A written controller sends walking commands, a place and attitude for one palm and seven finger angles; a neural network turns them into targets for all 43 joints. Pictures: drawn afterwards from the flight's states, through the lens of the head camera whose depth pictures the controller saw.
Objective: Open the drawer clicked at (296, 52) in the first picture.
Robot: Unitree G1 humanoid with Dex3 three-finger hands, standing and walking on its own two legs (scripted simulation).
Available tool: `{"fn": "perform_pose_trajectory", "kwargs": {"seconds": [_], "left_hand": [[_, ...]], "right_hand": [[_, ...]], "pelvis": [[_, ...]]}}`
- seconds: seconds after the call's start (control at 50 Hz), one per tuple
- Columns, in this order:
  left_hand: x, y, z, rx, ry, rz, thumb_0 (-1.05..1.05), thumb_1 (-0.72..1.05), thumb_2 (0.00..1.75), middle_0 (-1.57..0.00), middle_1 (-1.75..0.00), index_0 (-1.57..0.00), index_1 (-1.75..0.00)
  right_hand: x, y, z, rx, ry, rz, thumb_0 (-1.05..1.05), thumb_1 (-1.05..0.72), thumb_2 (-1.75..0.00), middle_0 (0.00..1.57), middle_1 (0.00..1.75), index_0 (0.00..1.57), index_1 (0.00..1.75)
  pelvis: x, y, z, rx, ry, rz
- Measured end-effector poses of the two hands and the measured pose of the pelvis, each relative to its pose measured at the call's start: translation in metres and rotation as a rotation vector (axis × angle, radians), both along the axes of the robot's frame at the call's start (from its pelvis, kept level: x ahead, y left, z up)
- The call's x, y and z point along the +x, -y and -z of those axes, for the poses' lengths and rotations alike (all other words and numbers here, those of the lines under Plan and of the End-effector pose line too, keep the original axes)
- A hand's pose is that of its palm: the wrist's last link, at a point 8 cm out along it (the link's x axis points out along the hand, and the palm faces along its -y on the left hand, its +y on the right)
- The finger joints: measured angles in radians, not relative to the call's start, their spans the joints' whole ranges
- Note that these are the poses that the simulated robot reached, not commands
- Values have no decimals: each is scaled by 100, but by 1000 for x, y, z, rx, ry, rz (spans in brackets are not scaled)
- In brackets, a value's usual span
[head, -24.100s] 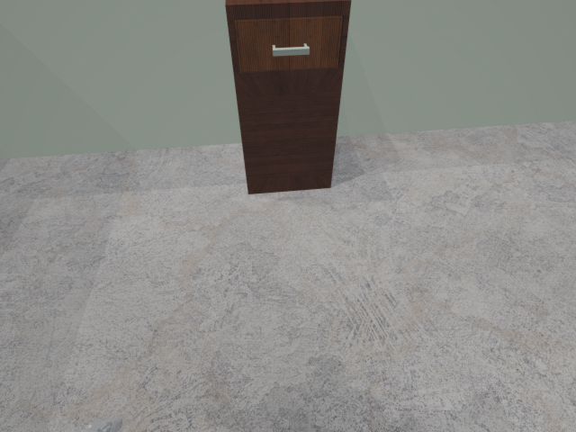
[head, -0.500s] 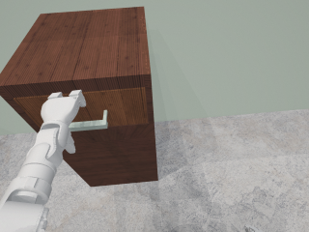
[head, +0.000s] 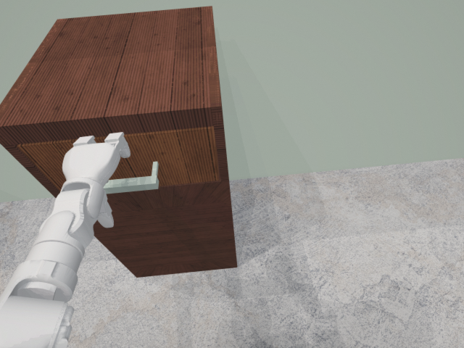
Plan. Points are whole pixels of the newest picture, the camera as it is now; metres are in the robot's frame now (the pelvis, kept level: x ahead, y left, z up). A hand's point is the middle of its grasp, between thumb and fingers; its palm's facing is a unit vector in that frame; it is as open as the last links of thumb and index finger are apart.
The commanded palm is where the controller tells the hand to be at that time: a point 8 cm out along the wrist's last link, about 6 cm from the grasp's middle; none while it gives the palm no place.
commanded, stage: re-aim the fingers above the handle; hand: left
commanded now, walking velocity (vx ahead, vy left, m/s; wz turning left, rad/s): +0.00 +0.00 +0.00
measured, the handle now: (127, 177) +0.46 +0.25 -0.01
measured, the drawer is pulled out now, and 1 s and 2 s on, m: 0.00 0.00 0.00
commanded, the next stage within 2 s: lower the fingers behind the handle in 1.56 s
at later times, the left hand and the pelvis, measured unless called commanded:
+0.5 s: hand (112, 178) +0.41 +0.25 +0.05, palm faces -0.04 -0.03 -1.00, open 13.7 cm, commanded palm +0.39 +0.26 +0.11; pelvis +0.00 +0.00 +0.00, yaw -1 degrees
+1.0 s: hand (116, 176) +0.41 +0.24 +0.05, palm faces -0.01 -0.03 -1.00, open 13.8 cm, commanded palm +0.39 +0.26 +0.11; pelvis +0.00 +0.01 +0.00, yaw +0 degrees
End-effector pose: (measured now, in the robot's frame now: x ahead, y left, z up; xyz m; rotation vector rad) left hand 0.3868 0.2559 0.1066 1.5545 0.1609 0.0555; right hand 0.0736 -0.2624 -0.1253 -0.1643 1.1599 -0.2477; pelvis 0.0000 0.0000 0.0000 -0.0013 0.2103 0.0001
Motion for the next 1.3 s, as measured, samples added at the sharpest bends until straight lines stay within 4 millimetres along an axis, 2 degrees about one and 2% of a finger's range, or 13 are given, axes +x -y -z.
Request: {"fn": "perform_pose_trajectory", "kwargs": {"seconds": [0.12,0.26,0.32,0.44,0.56,0.66,0.8,0.9,0.98,1.1,1.3], "left_hand": [[0,13,6,-30,24,80,0,-49,30,-32,-120,-32,-120],[6,-7,-1,20,88,15,0,-49,30,-32,-120,-33,-121],[7,-7,-1,31,66,-2,0,-49,30,-33,-121,-34,-122],[7,0,6,-8,7,4,0,-49,30,-33,-121,-33,-122],[7,11,0,-18,65,74,0,-49,30,-32,-120,-33,-121],[5,1,-1,-3,83,25,0,-49,30,-33,-121,-32,-121],[-3,-19,5,20,14,-46,0,-49,30,-32,-121,-32,-120],[-4,-2,3,-8,26,43,0,-49,30,-32,-120,-32,-120],[4,13,3,-18,52,92,0,-49,30,-32,-120,-32,-120],[11,16,1,-9,83,74,0,-49,30,-37,-124,-34,-122],[3,-20,3,26,1,-70,0,-49,30,-34,-122,-33,-122]], "right_hand": [[-9,4,-2,-22,-8,14,1,-91,-90,21,30,20,30],[-15,4,1,-25,-24,20,1,-91,-90,21,30,20,30],[-16,3,2,-15,-28,20,1,-91,-90,21,30,20,30],[-15,-1,-1,-13,-16,26,1,-91,-90,21,30,20,30],[-11,-2,-4,-18,3,25,1,-91,-90,21,30,20,30],[-6,-4,-2,-3,9,18,1,-91,-90,21,30,20,30],[1,-5,-3,-5,15,3,1,-91,-90,21,30,20,30],[7,-4,-5,-22,20,-16,1,-91,-90,21,30,20,30],[11,-4,-5,-27,28,-21,1,-91,-90,21,30,20,30],[8,-6,-1,-8,25,-9,1,-91,-90,21,30,20,30],[-5,-4,1,1,-14,11,1,-91,-90,21,30,20,30]], "pelvis": [[-3,0,1,2,-3,6],[-8,-1,3,1,-26,11],[-7,-2,3,-1,-28,7],[-5,-4,1,-1,-17,8],[-3,-5,1,-3,-13,11],[-4,-6,1,0,-13,18],[-3,-5,0,-2,-11,7],[-1,-6,0,-7,-4,-9],[-2,-6,2,-5,-5,-11],[-3,-5,2,0,-18,9],[-2,0,0,1,-16,9]]}}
